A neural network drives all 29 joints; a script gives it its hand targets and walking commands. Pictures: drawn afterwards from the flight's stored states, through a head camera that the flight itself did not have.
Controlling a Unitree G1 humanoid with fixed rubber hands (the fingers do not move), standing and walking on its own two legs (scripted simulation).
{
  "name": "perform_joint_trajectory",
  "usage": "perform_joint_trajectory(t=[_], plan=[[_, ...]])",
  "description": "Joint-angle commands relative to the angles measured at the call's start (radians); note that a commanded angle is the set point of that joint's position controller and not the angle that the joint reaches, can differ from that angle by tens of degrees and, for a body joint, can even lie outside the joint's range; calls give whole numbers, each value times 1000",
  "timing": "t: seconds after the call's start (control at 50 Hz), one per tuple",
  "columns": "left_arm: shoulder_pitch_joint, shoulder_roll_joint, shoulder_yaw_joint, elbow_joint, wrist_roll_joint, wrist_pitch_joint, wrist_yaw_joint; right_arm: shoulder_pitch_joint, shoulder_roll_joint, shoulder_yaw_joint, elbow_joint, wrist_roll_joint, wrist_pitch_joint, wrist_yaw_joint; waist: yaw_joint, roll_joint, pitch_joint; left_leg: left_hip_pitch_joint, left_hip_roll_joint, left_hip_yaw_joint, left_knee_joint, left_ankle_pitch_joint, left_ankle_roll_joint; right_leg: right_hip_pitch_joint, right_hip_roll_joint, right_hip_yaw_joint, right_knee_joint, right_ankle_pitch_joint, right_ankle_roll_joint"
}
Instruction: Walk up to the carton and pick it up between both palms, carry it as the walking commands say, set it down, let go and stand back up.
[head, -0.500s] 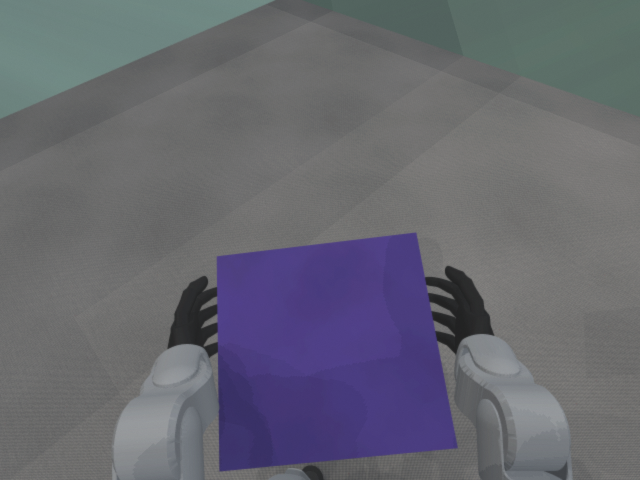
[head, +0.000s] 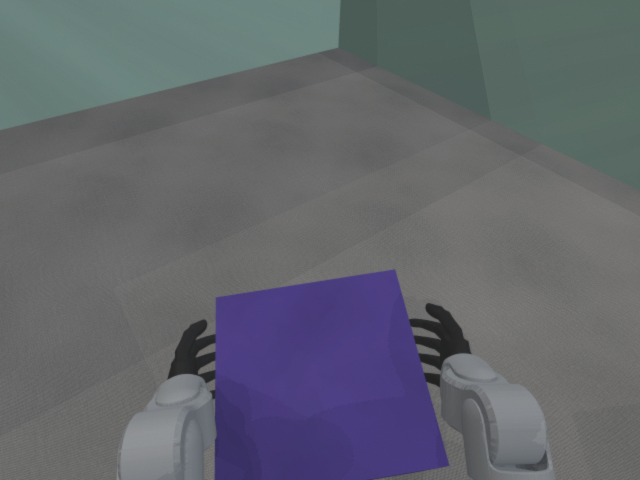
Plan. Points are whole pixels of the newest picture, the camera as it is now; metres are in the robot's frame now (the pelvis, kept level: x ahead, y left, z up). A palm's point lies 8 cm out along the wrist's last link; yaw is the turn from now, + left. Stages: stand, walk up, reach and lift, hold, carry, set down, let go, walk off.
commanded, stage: carry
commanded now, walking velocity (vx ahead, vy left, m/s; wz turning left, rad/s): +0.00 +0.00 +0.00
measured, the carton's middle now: (324, 394) +0.26 +0.01 -0.02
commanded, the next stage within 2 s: none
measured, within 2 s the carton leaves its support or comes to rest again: neither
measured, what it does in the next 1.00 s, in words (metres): steps on the spot: right foot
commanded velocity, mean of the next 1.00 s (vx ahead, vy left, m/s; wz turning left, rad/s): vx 0.29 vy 0.00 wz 0.00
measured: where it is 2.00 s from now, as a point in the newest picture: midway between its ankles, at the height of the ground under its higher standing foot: (350, 341)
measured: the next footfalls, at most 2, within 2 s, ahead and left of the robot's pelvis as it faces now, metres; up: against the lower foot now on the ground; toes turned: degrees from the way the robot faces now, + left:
right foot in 0.20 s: -0.01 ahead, -0.12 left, +0.00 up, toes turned -3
left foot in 1.08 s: +0.14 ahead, +0.08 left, +0.00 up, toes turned +6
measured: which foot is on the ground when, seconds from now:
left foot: down 0.00-0.72, up 0.74-1.00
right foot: up 0.00-0.18, down 0.20-1.00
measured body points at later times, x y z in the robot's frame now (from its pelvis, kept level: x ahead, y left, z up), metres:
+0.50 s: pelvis -0.06 -0.01 +0.00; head -0.08 -0.02 +0.45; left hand +0.20 +0.14 +0.09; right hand +0.20 -0.16 +0.09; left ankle -0.03 +0.10 -0.74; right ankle -0.05 -0.12 -0.74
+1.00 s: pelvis +0.05 -0.06 +0.01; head +0.09 -0.06 +0.46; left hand +0.33 +0.09 +0.09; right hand +0.32 -0.21 +0.09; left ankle +0.07 +0.08 -0.71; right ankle -0.05 -0.12 -0.74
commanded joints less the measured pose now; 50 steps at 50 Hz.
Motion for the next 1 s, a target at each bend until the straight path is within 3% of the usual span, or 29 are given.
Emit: perform_joint_trajectory(t=[0.0, 0.06, 0.08, 0.1, 0.14, 0.16, 0.18, 0.2, 0.26, 0.34, 0.38, 0.44, 0.46, 0.52, 0.54, 0.56, 0.6, 0.64, 0.66, 0.68, 0.7, 0.72, 0.74, 0.8, 0.82, 0.84, 0.9, 0.96, 0.98], plan=[[-694, -975, -709, -243, -434, -71, -239, -475, 1016, 511, -166, 312, -59, 217, -18, 222, -154, -36, 242, -149, -215, -3, 43, -33, 19, 70, 171, 22, 0], [-674, -968, -737, -241, -479, -74, -252, -397, 978, 487, -174, 272, -82, 186, -23, 210, -232, 25, 245, -207, -179, 46, 76, -8, 29, 86, 88, -16, -16], [-586, -956, -698, -168, -455, -63, -256, -407, 961, 508, -187, 266, -74, 180, -18, 138, -213, 49, 243, -176, -115, 268, 96, 1, 40, 66, -9, -17, -13], [-603, -950, -692, -176, -458, -63, -259, -447, 956, 516, -199, 273, -76, 179, -12, 173, -270, 113, 219, -179, -90, 330, 87, 19, 55, 48, -54, -23, -11], [-430, -944, -640, -112, -416, -56, -249, -443, 931, 558, -261, 296, -71, 171, -6, 78, -352, 252, 213, -150, 8, 681, 72, 96, 58, 34, -196, 69, 6], [-485, -947, -637, -134, -431, -54, -255, -435, 946, 549, -222, 290, -60, 170, -1, 82, -353, 187, 189, -114, 36, 556, 59, 180, 17, 78, -280, 159, -2], [-429, -926, -613, -112, -414, -57, -263, -406, 917, 553, -231, 284, -66, 171, -11, 0, -340, 114, 140, -109, 58, 564, 34, 258, -22, 107, -236, 368, -11], [-493, -937, -616, -146, -421, -64, -264, -461, 945, 562, -249, 296, -69, 167, -15, -5, -378, 115, 118, -87, 89, 461, 16, 297, -76, 158, -230, 593, -25], [-430, -909, -571, -81, -368, -65, -249, -448, 951, 588, -188, 316, -30, 186, -13, -145, -294, 116, 120, -96, 38, 373, -9, 208, -82, 166, -231, 548, -44], [-436, -880, -526, -48, -300, -35, -234, -556, 921, 601, -191, 340, 1, 202, -8, 4, -151, 1, 162, -177, -138, 40, -1, 124, -19, 103, -291, 77, -39], [-489, -924, -556, -76, -327, -45, -236, -554, 942, 586, -202, 343, -11, 205, -9, 80, -165, -26, 174, -181, -165, 18, -14, 144, -20, 113, -295, 106, -43], [-557, -929, -581, -152, -347, -51, -230, -535, 982, 585, -171, 355, -10, 212, -6, 43, -186, 22, 167, -135, -156, 10, -30, 168, -30, 100, -322, 114, -39], [-512, -921, -560, -118, -334, -43, -221, -515, 972, 565, -148, 348, 1, 209, 0, 57, -205, 67, 132, -110, -135, -143, -20, 126, -30, 137, -363, -56, -72], [-533, -926, -590, -105, -345, -31, -231, -548, 939, 544, -191, 324, -6, 204, -11, 139, -189, 85, 185, -207, -219, -452, 15, 16, 16, 103, -302, -237, -69], [-568, -930, -621, -177, -373, -38, -231, -469, 963, 530, -156, 316, -7, 206, -11, 171, -169, 100, 174, -176, -180, -474, 13, -29, 25, 93, -315, -249, -73], [-586, -925, -607, -157, -364, -32, -233, -531, 963, 541, -169, 327, -9, 204, -18, 189, -164, 117, 231, -263, -255, -516, 39, -49, 51, 36, -233, -195, -54], [-566, -938, -613, -137, -376, -26, -237, -506, 951, 527, -178, 304, -12, 188, -15, 265, -166, 135, 257, -258, -264, -492, 53, -30, 65, -21, -170, -76, -43], [-567, -930, -606, -131, -393, -25, -247, -505, 957, 528, -194, 298, -18, 179, -13, 119, -174, 72, 213, -169, -190, -358, 36, 129, 67, -30, -255, 1, -38], [-562, -938, -625, -171, -421, -26, -246, -422, 977, 517, -162, 281, -11, 175, -2, 67, -228, 0, 131, -69, -37, -264, 7, 268, 34, 31, -347, -14, -72], [-536, -926, -604, -122, -406, -15, -248, -451, 964, 529, -154, 280, -4, 170, -1, -107, -202, -107, 89, -36, 64, -231, 0, 338, -33, 145, -412, -150, -92], [-547, -887, -581, -87, -400, -9, -254, -463, 931, 525, -140, 261, 2, 160, 9, -311, -137, -286, 16, 64, 225, -198, -36, 403, -147, 360, -591, -380, -140], [-495, -883, -565, -24, -376, -4, -252, -511, 885, 541, -189, 263, 7, 165, 1, -298, -25, -347, 26, 84, 295, -198, -58, 280, -260, 488, -714, -558, -194], [-495, -850, -547, -10, -353, -6, -245, -498, 880, 538, -148, 258, 12, 168, 0, -210, 4, -380, 54, 55, 331, -171, -70, 247, -290, 491, -733, -587, -223], [-566, -952, -574, -67, -377, -25, -249, -601, 982, 578, -199, 317, -7, 180, 0, -76, -46, -370, 79, 56, 211, -67, -84, 386, -224, 299, -649, -203, -212], [-561, -963, -566, -76, -376, -37, -252, -624, 1007, 592, -230, 333, -24, 176, -3, -105, -95, -350, 62, 65, 188, -56, -88, 480, -163, 204, -588, -75, -189], [-593, -976, -591, -141, -397, -57, -252, -596, 1042, 581, -220, 335, -39, 178, 3, -55, -157, -350, 44, 77, 177, -26, -74, 566, -175, 221, -572, 35, -193], [-612, -980, -630, -238, -408, -87, -235, -523, 1083, 585, -212, 358, -64, 191, 5, -57, -205, -268, 52, 84, 71, 0, -74, 552, -193, 178, -553, 57, -203], [-459, -903, -581, -191, -356, -76, -222, -471, 1015, 606, -227, 367, -44, 187, 5, -143, -223, -176, 17, 141, -22, 55, -70, 534, -161, 110, -460, 319, -177], [-453, -928, -590, -165, -362, -68, -220, -478, 1012, 605, -259, 363, -52, 178, -6, -81, -275, -86, 6, 166, -116, 96, -62, 567, -143, 66, -363, 387, -167]])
